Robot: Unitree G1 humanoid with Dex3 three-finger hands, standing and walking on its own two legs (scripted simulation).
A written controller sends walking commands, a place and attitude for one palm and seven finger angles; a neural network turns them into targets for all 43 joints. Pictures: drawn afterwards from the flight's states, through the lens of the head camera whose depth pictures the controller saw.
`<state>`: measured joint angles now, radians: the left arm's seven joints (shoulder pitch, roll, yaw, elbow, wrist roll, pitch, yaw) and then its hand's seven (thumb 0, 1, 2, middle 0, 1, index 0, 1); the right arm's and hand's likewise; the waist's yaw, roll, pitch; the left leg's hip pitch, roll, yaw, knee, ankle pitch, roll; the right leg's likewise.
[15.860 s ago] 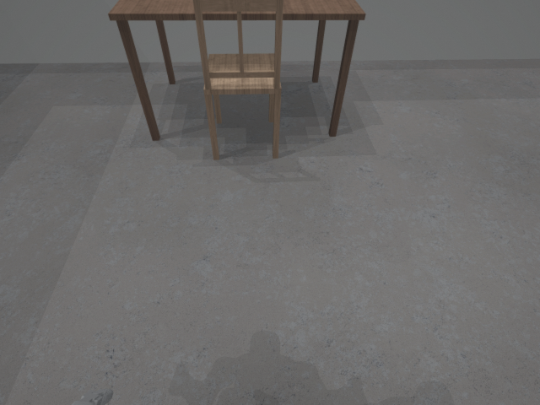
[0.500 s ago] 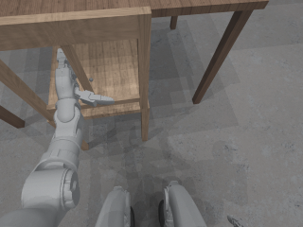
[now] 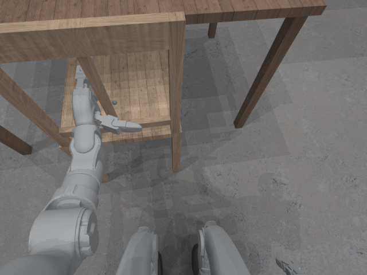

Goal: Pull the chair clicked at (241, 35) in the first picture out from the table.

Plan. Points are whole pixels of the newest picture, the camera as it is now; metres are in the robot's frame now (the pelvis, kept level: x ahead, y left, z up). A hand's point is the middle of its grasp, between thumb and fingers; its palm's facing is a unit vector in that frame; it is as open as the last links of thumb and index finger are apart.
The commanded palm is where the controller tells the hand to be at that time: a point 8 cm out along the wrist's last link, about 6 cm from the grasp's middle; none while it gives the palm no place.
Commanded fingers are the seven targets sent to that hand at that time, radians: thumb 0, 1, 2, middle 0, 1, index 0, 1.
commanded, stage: hook a spindle and tug to test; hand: left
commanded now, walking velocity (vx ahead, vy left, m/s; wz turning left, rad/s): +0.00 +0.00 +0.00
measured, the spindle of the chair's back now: (102, 96) +0.51 +0.16 +0.01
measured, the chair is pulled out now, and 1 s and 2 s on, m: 0.00 0.00 0.05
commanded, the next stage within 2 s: step backward, pulling the chair out in 1.36 s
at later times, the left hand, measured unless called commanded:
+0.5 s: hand (112, 99) +0.48 +0.14 +0.03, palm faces +0.12 -0.99 -0.02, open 10.1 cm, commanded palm +0.45 +0.18 +0.03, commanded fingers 0.00 0.51 0.73 -0.50 -1.45 -0.50 -1.45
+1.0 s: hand (112, 101) +0.48 +0.13 +0.04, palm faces +0.12 -0.99 -0.01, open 5.1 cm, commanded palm +0.43 +0.17 +0.03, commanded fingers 0.00 0.90 0.90 -0.50 -1.45 -0.50 -1.45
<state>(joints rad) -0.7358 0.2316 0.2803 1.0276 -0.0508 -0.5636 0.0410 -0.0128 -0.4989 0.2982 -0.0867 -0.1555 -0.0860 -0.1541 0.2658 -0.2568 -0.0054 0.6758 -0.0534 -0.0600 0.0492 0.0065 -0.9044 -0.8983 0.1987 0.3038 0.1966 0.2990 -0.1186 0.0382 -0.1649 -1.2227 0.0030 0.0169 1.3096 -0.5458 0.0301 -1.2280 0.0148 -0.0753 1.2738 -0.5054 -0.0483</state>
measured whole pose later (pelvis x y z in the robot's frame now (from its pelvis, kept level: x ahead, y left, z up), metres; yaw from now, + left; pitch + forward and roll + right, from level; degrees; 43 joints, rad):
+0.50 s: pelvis +0.00 +0.00 +0.00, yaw +0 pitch +27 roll -2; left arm -0.76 0.24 0.28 1.05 -0.05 -0.57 0.06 -0.01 -0.01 0.51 -0.45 -1.29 -0.43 -1.29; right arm 0.28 -0.25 0.00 0.69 -0.06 -0.05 0.05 0.01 -0.90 -0.90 0.20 0.30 0.20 0.30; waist -0.12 0.04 -0.16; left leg -1.23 0.00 0.01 1.32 -0.55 0.04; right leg -1.23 0.01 -0.08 1.27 -0.51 -0.04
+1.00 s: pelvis +0.01 +0.01 +0.01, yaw -1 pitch +26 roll -2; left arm -0.65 0.21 0.24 0.93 -0.07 -0.54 0.08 0.01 0.79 0.81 -0.44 -1.45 -0.42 -1.45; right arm 0.28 -0.24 -0.01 0.67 -0.05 -0.03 0.07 0.01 -0.90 -0.90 0.20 0.30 0.20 0.30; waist -0.11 0.04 -0.17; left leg -1.18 0.01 0.03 1.28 -0.56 0.04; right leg -1.18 0.02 -0.06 1.24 -0.51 -0.03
